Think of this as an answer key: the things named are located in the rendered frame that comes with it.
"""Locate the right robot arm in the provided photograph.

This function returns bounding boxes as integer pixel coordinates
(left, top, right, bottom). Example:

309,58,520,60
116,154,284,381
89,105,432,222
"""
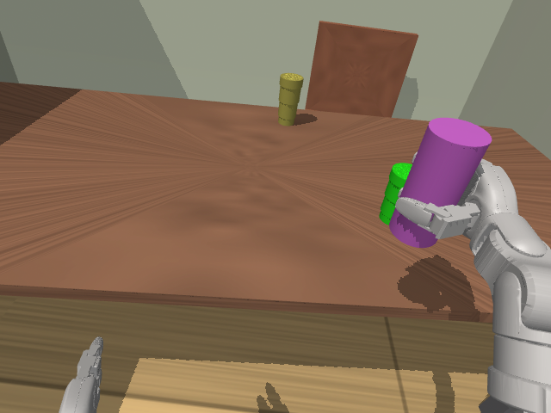
469,213,551,413

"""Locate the left robot hand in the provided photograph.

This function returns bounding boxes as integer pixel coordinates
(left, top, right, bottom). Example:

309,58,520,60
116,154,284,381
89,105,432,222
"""
59,336,103,413

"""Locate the table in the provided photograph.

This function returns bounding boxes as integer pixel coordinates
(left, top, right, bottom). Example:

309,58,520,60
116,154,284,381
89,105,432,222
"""
0,82,551,413

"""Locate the right robot hand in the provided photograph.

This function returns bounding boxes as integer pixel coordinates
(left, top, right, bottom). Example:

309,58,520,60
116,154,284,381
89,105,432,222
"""
395,152,519,240

